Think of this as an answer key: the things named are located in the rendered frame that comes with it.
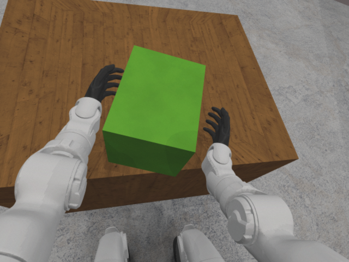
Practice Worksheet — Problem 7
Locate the robot right upper arm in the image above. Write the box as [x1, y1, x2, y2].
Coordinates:
[227, 194, 349, 262]

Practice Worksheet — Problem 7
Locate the pedestal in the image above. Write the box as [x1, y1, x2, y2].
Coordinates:
[0, 0, 299, 213]

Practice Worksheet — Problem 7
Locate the left robot hand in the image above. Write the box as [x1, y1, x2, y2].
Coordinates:
[85, 64, 124, 103]

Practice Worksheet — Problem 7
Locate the robot right shin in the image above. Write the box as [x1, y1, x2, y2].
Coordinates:
[180, 224, 194, 262]

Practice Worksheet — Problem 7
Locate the robot left upper arm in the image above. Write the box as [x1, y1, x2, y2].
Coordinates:
[0, 152, 87, 262]

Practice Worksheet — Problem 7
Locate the carton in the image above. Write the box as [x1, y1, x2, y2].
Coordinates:
[102, 45, 206, 177]

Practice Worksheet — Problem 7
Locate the robot left thigh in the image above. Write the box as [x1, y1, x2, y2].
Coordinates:
[94, 231, 129, 262]

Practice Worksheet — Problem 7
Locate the robot left forearm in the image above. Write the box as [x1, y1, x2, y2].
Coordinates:
[14, 97, 102, 200]

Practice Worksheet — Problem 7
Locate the robot right forearm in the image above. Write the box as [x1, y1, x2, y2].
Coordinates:
[201, 143, 294, 230]

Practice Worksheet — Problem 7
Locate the right robot hand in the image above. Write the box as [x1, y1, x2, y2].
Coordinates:
[203, 107, 230, 146]

